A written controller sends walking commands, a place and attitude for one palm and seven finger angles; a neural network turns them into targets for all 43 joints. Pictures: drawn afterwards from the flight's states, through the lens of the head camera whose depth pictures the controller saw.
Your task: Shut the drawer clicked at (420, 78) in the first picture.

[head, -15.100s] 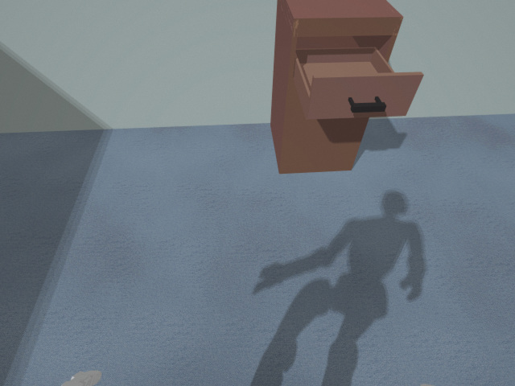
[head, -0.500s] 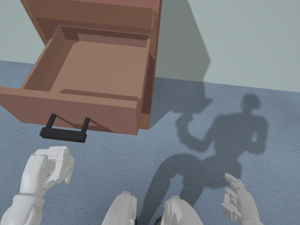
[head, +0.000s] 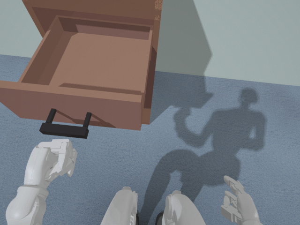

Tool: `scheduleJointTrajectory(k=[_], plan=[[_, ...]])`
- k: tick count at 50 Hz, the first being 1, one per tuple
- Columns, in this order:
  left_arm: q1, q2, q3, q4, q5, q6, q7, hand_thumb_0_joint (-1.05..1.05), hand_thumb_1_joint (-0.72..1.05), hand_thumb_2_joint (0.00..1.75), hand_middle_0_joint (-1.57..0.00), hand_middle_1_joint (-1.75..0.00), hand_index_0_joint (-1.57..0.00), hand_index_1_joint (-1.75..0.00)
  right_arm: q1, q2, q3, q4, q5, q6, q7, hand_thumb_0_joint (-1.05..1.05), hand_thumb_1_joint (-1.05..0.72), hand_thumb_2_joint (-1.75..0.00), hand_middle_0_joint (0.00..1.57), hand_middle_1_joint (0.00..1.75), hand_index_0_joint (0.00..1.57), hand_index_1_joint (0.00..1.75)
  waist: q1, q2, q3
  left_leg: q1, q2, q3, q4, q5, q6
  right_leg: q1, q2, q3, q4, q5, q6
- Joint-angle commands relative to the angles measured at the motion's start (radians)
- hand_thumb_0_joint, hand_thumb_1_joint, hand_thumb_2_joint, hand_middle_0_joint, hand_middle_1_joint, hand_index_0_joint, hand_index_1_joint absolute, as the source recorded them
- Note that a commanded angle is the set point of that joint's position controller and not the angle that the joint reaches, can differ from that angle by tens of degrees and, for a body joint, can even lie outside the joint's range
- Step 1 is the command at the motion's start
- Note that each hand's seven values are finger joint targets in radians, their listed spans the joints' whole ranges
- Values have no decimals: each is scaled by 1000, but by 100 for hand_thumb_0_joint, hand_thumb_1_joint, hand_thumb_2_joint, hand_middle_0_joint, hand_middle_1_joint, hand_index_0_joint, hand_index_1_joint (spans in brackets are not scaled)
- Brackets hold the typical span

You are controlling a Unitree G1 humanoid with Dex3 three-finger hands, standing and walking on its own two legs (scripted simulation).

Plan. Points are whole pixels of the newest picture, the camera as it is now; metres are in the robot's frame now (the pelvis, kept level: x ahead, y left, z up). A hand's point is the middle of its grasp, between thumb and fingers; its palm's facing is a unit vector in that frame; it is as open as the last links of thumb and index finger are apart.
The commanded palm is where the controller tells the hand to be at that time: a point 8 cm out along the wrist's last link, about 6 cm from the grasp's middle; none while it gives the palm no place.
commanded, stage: bring the fist close to the handle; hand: left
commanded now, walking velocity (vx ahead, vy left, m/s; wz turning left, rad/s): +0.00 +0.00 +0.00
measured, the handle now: (67, 122) +0.36 +0.24 +0.02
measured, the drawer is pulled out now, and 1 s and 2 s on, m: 0.30 0.23 0.11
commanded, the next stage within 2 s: push the drawer shut in 0.04 s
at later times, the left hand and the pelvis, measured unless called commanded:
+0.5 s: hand (73, 152) +0.28 +0.21 +0.01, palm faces -0.04 -1.00 -0.05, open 3.0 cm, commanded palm +0.29 +0.25 +0.03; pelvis +0.00 +0.01 +0.00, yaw +0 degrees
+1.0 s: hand (81, 127) +0.35 +0.20 +0.02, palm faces -0.04 -1.00 -0.05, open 3.1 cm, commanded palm +0.35 +0.25 +0.03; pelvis -0.01 +0.00 +0.00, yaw +0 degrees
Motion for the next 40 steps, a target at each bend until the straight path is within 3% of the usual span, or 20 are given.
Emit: scheduleJointTrajectory(k=[1, 2, 3, 6, 12, 17, 20, 28, 31, 32, 35, 36, 38, 39, 40], plan=[[-83, 131, 56, -209, -14, -67, 16, 0, 90, 90, -140, -160, -140, -160, 3, -160, -61, -136, -4, -47, -16, 0, -90, -90, 20, 30, 20, 30, -6, 54, -327, 264, 19, -134, -217, 255, -46, 169, 1, 130, -165, 149, 47], [-67, 144, 67, -230, -13, -69, 19, 0, 90, 90, -140, -160, -140, -160, 3, -161, -63, -142, -3, -47, -15, 0, -90, -90, 20, 30, 20, 30, 7, 71, -348, 283, 19, -137, -225, 269, -52, 177, -1, 127, -158, 156, 45], [-44, 120, 41, -228, -10, -61, 21, 0, 90, 90, -140, -160, -140, -160, -1, -157, -60, -149, -4, -45, -12, 0, -90, -90, 20, 30, 20, 30, 8, 87, -332, 292, 18, -138, -233, 272, -54, 168, -2, 124, -163, 155, 43], [-63, 130, 49, -220, -2, -47, 35, 0, 90, 90, -140, -160, -140, -160, 2, -161, -60, -148, -5, -34, -12, 0, -90, -90, 20, 30, 20, 30, 0, 53, -329, 287, 21, -143, -228, 280, -55, 160, 2, 118, -157, 164, 46], [-169, 121, 28, -211, 12, -48, 57, 0, 90, 90, -140, -160, -140, -160, 10, -165, -55, -139, -9, -26, -13, 0, -90, -90, 20, 30, 20, 30, -19, 60, -329, 283, 21, -147, -214, 274, -58, 138, -1, 119, -151, 164, 47], [-179, 125, 32, -190, 12, -41, 56, 0, 90, 90, -140, -160, -140, -160, 15, -169, -58, -133, -8, -20, -12, 0, -90, -90, 20, 30, 20, 30, -15, 70, -359, 324, 23, -150, -219, 322, -66, 143, -1, 116, -155, 193, 46], [-293, 133, 23, -159, 21, -42, 59, 0, 90, 90, -140, -160, -140, -160, 19, -173, -53, -115, -6, -16, -18, 0, -90, -90, 20, 30, 20, 30, -45, 53, -315, 286, 25, -157, -212, 258, -57, 106, 0, 117, -157, 154, 47], [-506, 145, 8, -94, 31, -42, 54, 0, 90, 90, -140, -160, -140, -160, 21, -185, -49, -77, -7, -22, -30, 0, -90, -90, 20, 30, 20, 30, -56, 91, -366, 320, 23, -166, -216, 204, -58, 82, -8, 128, -168, 121, 47], [-514, 172, 36, -65, 31, -30, 56, 0, 90, 90, -140, -160, -140, -160, 33, -187, -48, -72, -7, -20, -32, 0, -90, -90, 20, 30, 20, 30, -42, 89, -397, 340, 23, -165, -224, 242, -61, 105, -7, 125, -170, 142, 45], [-529, 147, 10, -50, 31, -25, 53, 0, 90, 90, -140, -160, -140, -160, 29, -184, -46, -72, -5, -18, -30, 0, -90, -90, 20, 30, 20, 30, -53, 74, -386, 332, 22, -160, -224, 231, -57, 115, -7, 130, -182, 138, 48], [-570, 194, 50, -11, 32, -24, 59, 0, 90, 90, -140, -160, -140, -160, 34, -184, -42, -68, -5, -15, -33, 0, -90, -90, 20, 30, 20, 30, -43, 89, -386, 300, 19, -145, -220, 215, -53, 137, -5, 140, -187, 124, 45], [-593, 176, 33, 2, 36, -25, 60, 0, 90, 90, -140, -160, -140, -160, 33, -180, -40, -66, -4, -12, -31, 0, -90, -90, 20, 30, 20, 30, -50, 91, -376, 311, 20, -146, -226, 214, -53, 128, -6, 137, -191, 125, 46], [-599, 175, 40, 19, 34, -30, 67, 0, 90, 90, -140, -160, -140, -160, 37, -179, -41, -68, -6, -11, -28, 0, -90, -90, 20, 30, 20, 30, -41, 90, -378, 315, 20, -145, -233, 216, -55, 143, -7, 140, -196, 125, 46], [-625, 161, 25, 55, 35, -28, 70, 0, 90, 90, -140, -160, -140, -160, 38, -179, -39, -65, -4, -8, -27, 0, -90, -90, 20, 30, 20, 30, -57, 62, -356, 294, 19, -144, -233, 192, -52, 139, -7, 142, -204, 112, 49], [-657, 192, 49, 71, 38, -35, 73, 0, 90, 90, -140, -160, -140, -160, 47, -185, -39, -59, -5, -7, -30, 0, -90, -90, 20, 30, 20, 30, -60, 52, -353, 285, 22, -146, -227, 191, -49, 133, -3, 140, -195, 113, 47]])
